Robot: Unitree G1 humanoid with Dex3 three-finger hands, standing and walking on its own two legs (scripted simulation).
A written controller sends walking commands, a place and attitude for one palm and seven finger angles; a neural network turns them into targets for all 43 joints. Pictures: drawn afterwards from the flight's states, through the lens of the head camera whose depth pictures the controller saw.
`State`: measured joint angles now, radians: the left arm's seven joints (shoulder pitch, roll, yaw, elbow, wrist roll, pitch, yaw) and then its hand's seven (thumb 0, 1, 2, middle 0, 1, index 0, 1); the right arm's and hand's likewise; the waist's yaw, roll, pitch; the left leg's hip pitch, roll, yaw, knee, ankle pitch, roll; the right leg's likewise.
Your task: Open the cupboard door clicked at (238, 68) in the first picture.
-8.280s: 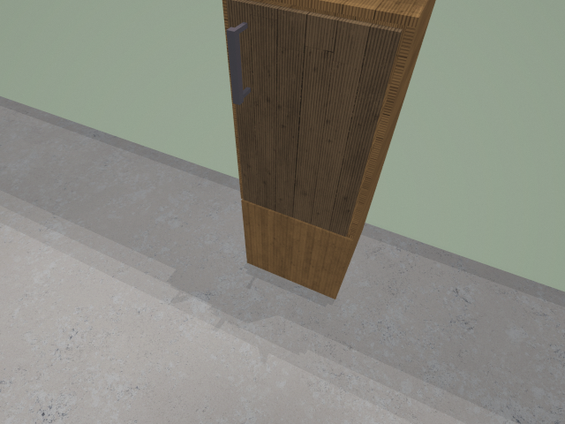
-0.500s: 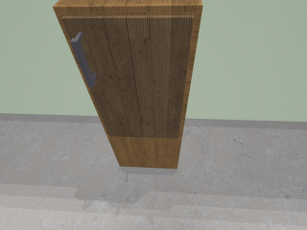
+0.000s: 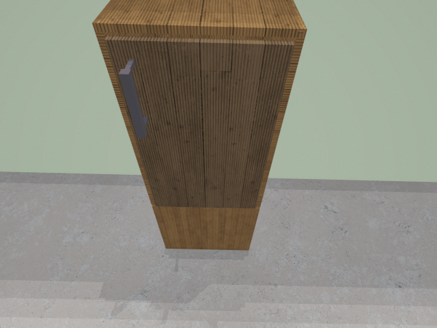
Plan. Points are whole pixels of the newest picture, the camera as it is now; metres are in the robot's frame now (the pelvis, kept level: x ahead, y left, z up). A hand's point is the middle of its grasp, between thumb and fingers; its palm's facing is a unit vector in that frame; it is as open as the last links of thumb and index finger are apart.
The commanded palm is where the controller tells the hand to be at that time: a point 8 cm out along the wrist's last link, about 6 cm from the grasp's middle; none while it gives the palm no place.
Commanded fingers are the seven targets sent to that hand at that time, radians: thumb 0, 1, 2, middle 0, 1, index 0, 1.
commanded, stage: come to a stop and stand still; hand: left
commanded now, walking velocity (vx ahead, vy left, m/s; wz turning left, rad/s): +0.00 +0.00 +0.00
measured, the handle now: (136, 101) +0.52 +0.21 +0.13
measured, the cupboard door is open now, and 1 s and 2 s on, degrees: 0 0 0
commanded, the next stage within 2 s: look again from close up in 0.40 s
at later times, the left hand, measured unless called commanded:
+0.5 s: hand out of the picture +0.00 +0.16 -0.18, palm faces +0.01 -0.98 -0.18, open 7.4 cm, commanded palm none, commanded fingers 0.00 0.90 0.90 -0.20 -0.30 -0.20 -0.30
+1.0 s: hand out of the picture +0.03 +0.16 -0.17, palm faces -0.01 -0.98 -0.21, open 7.4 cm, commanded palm none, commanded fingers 0.00 0.90 0.90 -0.20 -0.30 -0.20 -0.30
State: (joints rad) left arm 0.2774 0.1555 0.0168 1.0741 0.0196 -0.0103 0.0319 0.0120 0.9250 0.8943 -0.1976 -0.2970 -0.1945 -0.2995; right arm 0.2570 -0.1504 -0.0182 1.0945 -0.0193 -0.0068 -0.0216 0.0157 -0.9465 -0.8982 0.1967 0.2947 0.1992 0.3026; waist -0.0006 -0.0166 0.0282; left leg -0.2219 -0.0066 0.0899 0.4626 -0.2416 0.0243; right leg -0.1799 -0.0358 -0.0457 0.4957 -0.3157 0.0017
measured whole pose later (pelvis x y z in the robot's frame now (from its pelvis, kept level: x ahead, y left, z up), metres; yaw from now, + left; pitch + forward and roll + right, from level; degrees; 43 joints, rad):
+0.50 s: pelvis +0.01 +0.00 +0.00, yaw +0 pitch +0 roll +0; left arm 0.32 0.11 -0.02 1.11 0.02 -0.02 0.05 0.01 0.91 0.89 -0.20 -0.30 -0.20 -0.30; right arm 0.31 -0.15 0.00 1.08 -0.02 -0.02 -0.02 0.02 -0.93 -0.90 0.20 0.29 0.20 0.30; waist -0.01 0.03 0.03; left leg -0.25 0.02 0.07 0.55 -0.30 0.03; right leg -0.17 -0.02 -0.06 0.51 -0.34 0.00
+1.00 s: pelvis +0.02 -0.02 +0.00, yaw -1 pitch +0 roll +1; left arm 0.27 0.16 -0.02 1.10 0.01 -0.02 0.04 0.01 0.91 0.89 -0.20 -0.30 -0.20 -0.30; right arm 0.25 -0.17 0.01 1.12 -0.02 -0.02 -0.02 0.01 -0.92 -0.90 0.20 0.29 0.20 0.30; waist 0.00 0.00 0.02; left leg -0.17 0.03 0.10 0.46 -0.27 0.00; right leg -0.13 0.00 -0.04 0.48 -0.34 -0.02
